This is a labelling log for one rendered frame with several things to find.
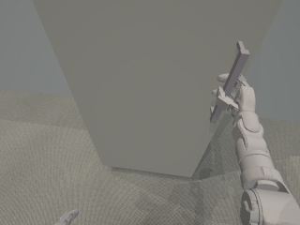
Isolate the robot right forearm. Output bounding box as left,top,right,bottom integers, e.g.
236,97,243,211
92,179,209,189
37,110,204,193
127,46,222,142
232,112,300,212

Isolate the handle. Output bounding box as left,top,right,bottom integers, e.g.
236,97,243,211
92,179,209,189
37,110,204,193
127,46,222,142
210,41,250,124

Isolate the fridge door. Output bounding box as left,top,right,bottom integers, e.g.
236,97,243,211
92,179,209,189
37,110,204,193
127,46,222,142
32,0,284,177

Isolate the right robot hand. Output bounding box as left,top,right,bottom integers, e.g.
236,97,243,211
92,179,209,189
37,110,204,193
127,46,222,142
211,73,256,119

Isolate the right robot upper arm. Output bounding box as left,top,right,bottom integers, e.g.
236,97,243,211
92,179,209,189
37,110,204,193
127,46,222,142
240,188,300,225

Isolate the left robot hand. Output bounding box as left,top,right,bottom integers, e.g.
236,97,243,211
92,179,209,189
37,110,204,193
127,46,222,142
54,209,79,225

